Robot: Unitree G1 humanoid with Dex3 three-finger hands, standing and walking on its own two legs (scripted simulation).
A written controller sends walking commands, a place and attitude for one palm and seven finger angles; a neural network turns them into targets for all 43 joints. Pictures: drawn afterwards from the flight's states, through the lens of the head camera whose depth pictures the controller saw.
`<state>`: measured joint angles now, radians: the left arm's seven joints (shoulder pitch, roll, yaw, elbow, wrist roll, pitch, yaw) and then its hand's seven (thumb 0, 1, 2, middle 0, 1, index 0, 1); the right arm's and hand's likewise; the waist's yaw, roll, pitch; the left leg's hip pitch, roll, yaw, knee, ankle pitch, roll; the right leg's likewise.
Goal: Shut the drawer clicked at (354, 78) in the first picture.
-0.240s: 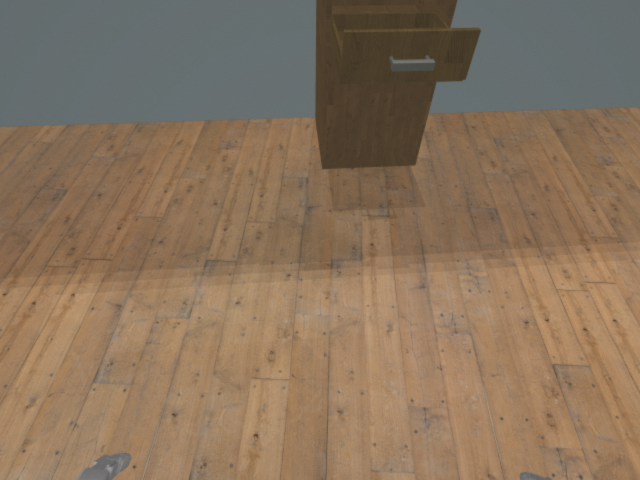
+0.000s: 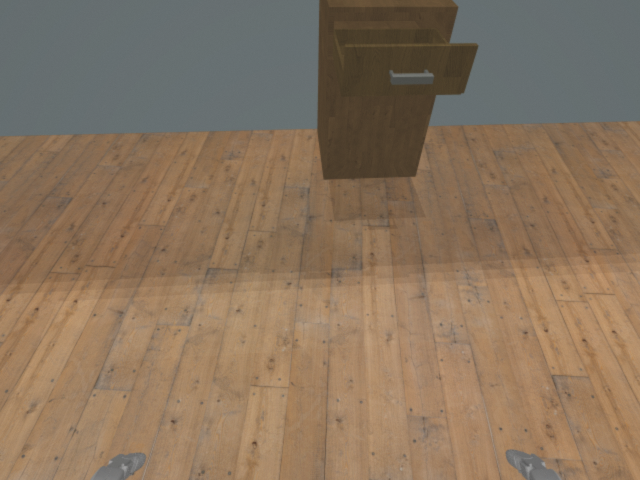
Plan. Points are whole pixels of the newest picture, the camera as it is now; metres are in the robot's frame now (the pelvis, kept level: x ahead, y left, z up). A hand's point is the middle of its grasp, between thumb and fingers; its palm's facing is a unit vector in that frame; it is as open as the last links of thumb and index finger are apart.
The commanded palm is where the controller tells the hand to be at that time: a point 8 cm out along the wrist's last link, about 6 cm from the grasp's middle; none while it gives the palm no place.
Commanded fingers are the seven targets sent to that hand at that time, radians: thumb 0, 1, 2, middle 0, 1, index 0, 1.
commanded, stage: stand and wait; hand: left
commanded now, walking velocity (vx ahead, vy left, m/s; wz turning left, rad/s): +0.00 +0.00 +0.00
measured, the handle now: (410, 75) +1.30 -0.22 -0.08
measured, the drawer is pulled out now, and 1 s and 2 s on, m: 0.30 0.30 0.30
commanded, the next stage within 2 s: look at it before walking up in 0.84 s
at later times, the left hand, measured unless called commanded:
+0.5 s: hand out of the picture +0.04 +0.23 -0.15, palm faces -0.03 -0.94 -0.34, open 7.4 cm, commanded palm none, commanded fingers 0.00 0.90 0.90 -0.20 -0.30 -0.20 -0.30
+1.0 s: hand out of the picture +0.04 +0.22 -0.15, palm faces -0.04 -0.95 -0.32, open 7.4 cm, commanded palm none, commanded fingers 0.00 0.90 0.90 -0.20 -0.30 -0.20 -0.30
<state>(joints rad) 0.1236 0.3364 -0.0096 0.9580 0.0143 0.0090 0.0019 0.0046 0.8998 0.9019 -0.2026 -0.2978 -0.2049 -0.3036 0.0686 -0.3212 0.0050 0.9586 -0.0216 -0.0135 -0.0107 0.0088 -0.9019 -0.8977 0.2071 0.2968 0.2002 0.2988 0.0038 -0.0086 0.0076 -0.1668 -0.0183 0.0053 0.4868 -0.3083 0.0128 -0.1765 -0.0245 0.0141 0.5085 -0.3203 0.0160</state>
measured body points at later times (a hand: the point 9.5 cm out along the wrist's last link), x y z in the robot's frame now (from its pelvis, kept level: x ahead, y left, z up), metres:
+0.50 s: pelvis -0.03 -0.02 +0.01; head -0.02 -0.02 +0.46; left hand +0.05 +0.28 -0.12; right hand +0.05 -0.31 -0.13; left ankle -0.03 +0.11 -0.74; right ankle -0.03 -0.13 -0.74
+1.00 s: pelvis -0.04 -0.02 +0.01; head -0.03 -0.02 +0.46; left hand +0.04 +0.27 -0.13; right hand +0.03 -0.31 -0.13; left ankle -0.03 +0.11 -0.74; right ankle -0.03 -0.13 -0.74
